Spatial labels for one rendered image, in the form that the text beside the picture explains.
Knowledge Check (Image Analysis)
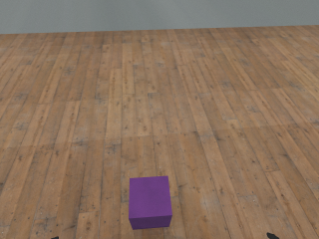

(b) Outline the carton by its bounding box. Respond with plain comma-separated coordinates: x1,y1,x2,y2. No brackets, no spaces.
129,175,172,230

